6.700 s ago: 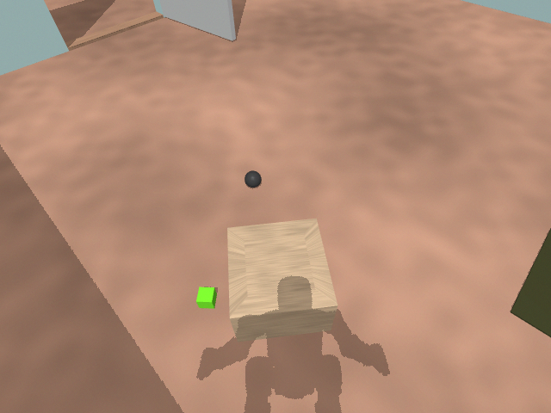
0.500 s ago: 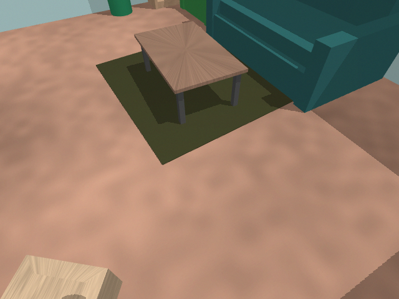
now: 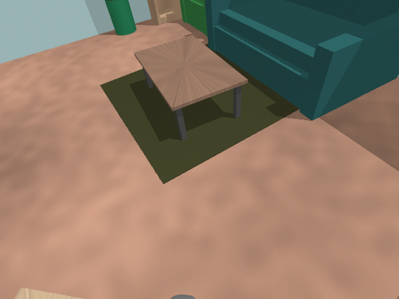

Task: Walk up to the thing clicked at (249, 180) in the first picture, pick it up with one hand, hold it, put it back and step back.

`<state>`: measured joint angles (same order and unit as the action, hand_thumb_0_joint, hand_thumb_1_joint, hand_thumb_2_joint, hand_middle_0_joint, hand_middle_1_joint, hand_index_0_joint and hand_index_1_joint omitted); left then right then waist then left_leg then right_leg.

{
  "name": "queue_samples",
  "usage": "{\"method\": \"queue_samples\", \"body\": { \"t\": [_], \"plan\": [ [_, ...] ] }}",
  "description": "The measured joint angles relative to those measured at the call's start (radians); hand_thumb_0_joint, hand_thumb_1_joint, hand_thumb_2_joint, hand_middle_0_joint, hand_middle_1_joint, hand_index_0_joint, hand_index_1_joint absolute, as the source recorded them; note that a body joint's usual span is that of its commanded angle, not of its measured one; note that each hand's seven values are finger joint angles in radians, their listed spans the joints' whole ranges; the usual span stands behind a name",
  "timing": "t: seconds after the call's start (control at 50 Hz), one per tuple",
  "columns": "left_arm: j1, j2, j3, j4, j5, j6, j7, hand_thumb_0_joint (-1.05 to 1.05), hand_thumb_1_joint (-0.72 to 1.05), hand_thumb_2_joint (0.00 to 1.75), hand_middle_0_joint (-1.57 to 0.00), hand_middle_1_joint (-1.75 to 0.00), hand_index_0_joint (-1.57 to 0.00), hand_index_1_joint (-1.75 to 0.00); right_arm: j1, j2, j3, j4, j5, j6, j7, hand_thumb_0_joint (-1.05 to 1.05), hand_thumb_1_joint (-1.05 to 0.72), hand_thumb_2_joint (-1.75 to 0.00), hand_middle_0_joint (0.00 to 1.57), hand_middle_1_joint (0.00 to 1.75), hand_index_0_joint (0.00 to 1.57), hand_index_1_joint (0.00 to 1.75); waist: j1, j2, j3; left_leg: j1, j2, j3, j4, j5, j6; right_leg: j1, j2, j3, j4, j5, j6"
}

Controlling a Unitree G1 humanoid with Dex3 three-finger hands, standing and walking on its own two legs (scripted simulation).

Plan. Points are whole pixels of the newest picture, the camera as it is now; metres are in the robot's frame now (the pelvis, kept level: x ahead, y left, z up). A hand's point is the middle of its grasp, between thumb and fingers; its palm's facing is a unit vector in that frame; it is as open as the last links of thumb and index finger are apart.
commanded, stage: walk up
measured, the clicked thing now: out of the picture +0.11 +1.28 -0.73
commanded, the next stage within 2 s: none
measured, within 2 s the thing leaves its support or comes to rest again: neither
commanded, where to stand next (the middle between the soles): +0.35 +0.07 m, yaw +1 degrees
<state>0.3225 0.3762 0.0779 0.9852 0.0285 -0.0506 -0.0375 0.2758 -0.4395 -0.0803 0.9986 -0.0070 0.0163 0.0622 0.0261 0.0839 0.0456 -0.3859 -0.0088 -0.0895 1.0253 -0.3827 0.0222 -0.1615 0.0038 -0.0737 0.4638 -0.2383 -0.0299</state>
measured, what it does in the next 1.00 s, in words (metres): walks ahead, turning left: left foot, then right foot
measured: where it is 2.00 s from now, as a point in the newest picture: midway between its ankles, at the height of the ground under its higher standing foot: (225, 285)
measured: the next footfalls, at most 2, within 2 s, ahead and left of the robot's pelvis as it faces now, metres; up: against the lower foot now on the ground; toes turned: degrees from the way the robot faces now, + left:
left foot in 0.30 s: +0.23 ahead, +0.16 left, +0.00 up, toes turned +17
right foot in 0.70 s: +0.52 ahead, -0.06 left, +0.00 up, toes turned +29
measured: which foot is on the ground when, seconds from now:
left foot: up 0.00-0.28, down 0.30-0.70, up 0.72-1.00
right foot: down 0.00-0.32, up 0.34-0.68, down 0.70-1.00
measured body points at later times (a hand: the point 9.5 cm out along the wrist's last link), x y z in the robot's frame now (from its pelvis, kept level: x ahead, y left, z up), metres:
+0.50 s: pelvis +0.21 +0.02 -0.01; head +0.25 +0.07 +0.44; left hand +0.30 +0.34 -0.13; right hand +0.33 -0.28 -0.09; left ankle +0.19 +0.15 -0.74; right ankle +0.24 -0.10 -0.67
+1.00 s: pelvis +0.39 -0.04 -0.01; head +0.45 -0.02 +0.43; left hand +0.22 +0.27 -0.09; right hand +0.69 -0.21 -0.13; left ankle +0.29 +0.10 -0.68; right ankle +0.49 -0.08 -0.74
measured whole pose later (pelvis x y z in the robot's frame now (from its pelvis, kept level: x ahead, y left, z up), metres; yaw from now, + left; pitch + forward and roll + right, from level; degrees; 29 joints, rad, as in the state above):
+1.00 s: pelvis +0.39 -0.04 -0.01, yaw +43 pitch -1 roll +1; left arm 0.25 0.42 0.06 0.78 0.01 -0.02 0.01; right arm 0.26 -0.48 -0.08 0.71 -0.06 0.07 0.06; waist 0.02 0.06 0.14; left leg -0.54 0.04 -0.06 1.08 -0.35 -0.01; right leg -0.34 -0.11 -0.22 0.64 -0.28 -0.04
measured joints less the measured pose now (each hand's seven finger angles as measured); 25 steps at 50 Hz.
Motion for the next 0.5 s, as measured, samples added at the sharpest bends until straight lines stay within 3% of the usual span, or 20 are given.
{"method": "queue_samples", "body": {
  "t": [0.12,0.18,0.24,0.3,0.34,0.4,0.44,0.5],
  "plan": [
    [0.017,-0.016,-0.008,-0.030,-0.010,-0.017,0.007,0.01,0.90,0.90,-0.20,-0.31,-0.20,-0.30,0.011,0.016,0.010,-0.039,-0.005,-0.011,0.017,0.01,-0.90,-0.90,0.20,0.30,0.20,0.29,-0.006,-0.002,0.010,-0.102,0.030,-0.032,-0.110,0.145,-0.036,0.107,0.022,-0.028,-0.117,-0.005,-0.004],
    [-0.027,0.000,0.007,-0.056,0.006,0.007,-0.003,0.01,0.90,0.90,-0.20,-0.31,-0.21,-0.30,0.041,0.038,0.015,-0.059,-0.007,0.013,0.037,0.01,-0.90,-0.90,0.20,0.30,0.20,0.29,-0.029,-0.037,0.023,-0.118,0.073,0.046,-0.186,0.199,-0.036,0.155,0.011,-0.086,-0.119,-0.053,0.002],
    [-0.086,0.019,0.017,-0.106,0.013,0.016,-0.005,0.01,0.90,0.90,-0.20,-0.31,-0.21,-0.30,0.078,0.057,0.024,-0.063,-0.013,0.035,0.056,0.01,-0.90,-0.90,0.20,0.30,0.20,0.30,-0.026,-0.087,0.021,-0.090,0.105,0.105,-0.288,0.194,-0.014,0.179,-0.007,-0.145,-0.061,-0.140,0.013],
    [-0.125,0.030,0.009,-0.155,0.011,0.016,-0.014,0.01,0.90,0.90,-0.20,-0.31,-0.20,-0.30,0.085,0.056,0.022,-0.077,-0.023,0.034,0.050,0.01,-0.90,-0.90,0.20,0.30,0.20,0.30,-0.025,-0.139,0.024,-0.036,0.096,0.154,-0.368,0.161,0.003,0.174,-0.049,-0.183,0.063,-0.260,0.035],
    [-0.144,0.038,0.009,-0.168,0.008,0.032,-0.012,0.01,0.90,0.90,-0.20,-0.30,-0.20,-0.30,0.065,0.063,0.012,-0.109,-0.026,0.014,0.028,0.01,-0.90,-0.90,0.20,0.30,0.20,0.30,-0.035,-0.214,0.046,-0.019,0.037,0.189,-0.332,0.124,-0.002,0.099,-0.130,-0.137,0.303,-0.306,0.017],
    [-0.182,0.018,-0.016,-0.172,0.005,0.057,-0.020,0.01,0.91,0.90,-0.20,-0.30,-0.20,-0.30,0.060,0.052,0.004,-0.177,-0.009,-0.022,-0.002,0.01,-0.90,-0.90,0.20,0.30,0.20,0.30,-0.091,-0.197,0.076,0.006,0.010,0.138,-0.324,0.091,0.009,-0.075,-0.037,0.011,0.651,-0.318,0.019],
    [-0.211,0.014,-0.033,-0.187,0.000,0.055,-0.026,0.01,0.91,0.90,-0.20,-0.30,-0.20,-0.30,0.072,0.056,0.016,-0.204,0.001,-0.038,-0.020,0.01,-0.90,-0.90,0.20,0.30,0.20,0.30,-0.104,-0.196,0.091,0.062,-0.008,0.104,-0.403,0.115,0.006,-0.184,-0.017,0.057,0.725,-0.282,0.014],
    [-0.238,0.010,-0.039,-0.234,-0.009,0.051,-0.034,0.01,0.91,0.90,-0.20,-0.30,-0.20,-0.30,0.105,0.058,0.035,-0.229,0.015,-0.056,-0.039,0.01,-0.90,-0.90,0.20,0.30,0.20,0.30,-0.094,-0.193,0.095,0.139,-0.023,0.062,-0.506,0.138,-0.012,-0.310,-0.046,0.095,0.652,-0.189,0.013]
  ]
}}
